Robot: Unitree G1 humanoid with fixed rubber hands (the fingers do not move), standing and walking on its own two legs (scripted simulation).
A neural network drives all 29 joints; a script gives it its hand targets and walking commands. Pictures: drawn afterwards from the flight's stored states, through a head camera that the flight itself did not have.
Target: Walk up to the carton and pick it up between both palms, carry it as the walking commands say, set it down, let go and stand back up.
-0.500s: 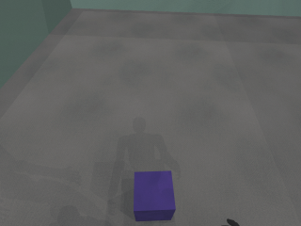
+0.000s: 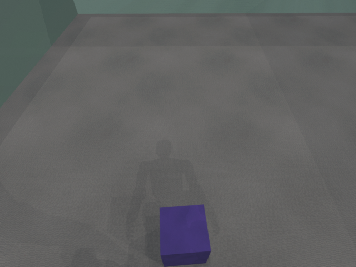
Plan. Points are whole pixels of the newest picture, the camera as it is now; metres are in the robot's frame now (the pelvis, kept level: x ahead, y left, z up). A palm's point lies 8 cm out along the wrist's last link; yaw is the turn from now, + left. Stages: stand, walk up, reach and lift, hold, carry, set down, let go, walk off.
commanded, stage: walk up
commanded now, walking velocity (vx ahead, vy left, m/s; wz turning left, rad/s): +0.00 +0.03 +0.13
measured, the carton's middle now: (183, 236) +0.38 -0.01 -0.65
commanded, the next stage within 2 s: stand in 0.48 s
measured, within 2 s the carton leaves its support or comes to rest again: neither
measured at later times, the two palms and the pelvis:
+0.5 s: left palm out of the picture -0.06 +0.24 -0.13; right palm out of the picture +0.00 -0.19 -0.14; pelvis +0.00 +0.02 +0.01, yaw +0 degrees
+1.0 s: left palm out of the picture -0.03 +0.20 -0.14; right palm out of the picture -0.02 -0.20 -0.14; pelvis +0.01 +0.00 +0.01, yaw +0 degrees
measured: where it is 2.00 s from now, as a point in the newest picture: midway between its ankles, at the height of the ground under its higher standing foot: outside the picture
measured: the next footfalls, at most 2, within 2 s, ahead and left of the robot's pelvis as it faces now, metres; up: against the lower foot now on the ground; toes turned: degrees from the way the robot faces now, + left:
none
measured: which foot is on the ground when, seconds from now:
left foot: down 0.00-1.00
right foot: down 0.00-1.00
